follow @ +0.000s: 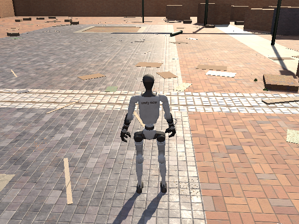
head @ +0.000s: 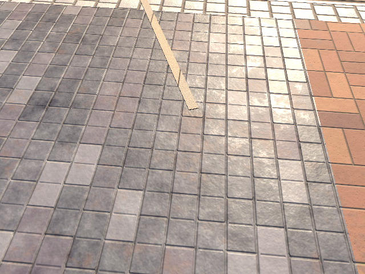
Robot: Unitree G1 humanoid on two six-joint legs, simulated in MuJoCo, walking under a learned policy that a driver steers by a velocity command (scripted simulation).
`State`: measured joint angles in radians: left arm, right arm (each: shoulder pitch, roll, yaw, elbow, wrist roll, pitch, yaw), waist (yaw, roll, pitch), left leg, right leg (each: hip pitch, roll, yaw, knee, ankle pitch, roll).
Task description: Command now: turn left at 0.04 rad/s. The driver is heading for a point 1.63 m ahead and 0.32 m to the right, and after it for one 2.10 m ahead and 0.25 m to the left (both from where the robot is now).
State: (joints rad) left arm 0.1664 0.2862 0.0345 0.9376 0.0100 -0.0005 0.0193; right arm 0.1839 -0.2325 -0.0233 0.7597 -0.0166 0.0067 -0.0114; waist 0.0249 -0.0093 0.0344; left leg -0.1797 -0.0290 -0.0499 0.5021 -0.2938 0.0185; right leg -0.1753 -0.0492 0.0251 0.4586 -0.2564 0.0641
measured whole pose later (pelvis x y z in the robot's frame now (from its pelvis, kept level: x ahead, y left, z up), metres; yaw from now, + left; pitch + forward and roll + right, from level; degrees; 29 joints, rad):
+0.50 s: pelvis +0.09 -0.05 +0.01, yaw -1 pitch +0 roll +1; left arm 0.36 0.25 0.03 1.03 0.00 -0.10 -0.02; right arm 0.23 -0.30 -0.06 0.82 0.02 -0.07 0.00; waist 0.05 0.04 0.00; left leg -0.48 0.04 -0.01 1.03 -0.27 0.04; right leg -0.08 0.02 -0.03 0.34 -0.27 -0.05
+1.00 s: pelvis +0.37 -0.01 +0.00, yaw -1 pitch +0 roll +2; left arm 0.26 0.29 0.04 0.92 -0.02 -0.09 0.00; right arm 0.22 -0.26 -0.05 0.86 0.00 -0.09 0.04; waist -0.01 -0.04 0.05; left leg -0.23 -0.07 0.07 0.36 -0.13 0.08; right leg -0.49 -0.10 0.05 1.15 -0.31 -0.04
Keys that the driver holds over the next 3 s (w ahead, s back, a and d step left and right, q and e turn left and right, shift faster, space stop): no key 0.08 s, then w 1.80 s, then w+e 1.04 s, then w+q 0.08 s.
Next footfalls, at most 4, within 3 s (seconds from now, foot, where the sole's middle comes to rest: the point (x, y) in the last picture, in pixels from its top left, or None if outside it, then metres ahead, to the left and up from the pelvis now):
0.82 left None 0.45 0.08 -0.77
1.34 right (234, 219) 0.74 -0.17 -0.77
1.88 left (179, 157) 1.05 0.06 -0.77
2.42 right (231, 118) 1.32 -0.20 -0.77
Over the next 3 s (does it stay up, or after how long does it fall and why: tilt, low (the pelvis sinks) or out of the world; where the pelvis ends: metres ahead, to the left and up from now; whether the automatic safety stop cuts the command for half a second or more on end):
stays up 1.51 -0.15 -0.01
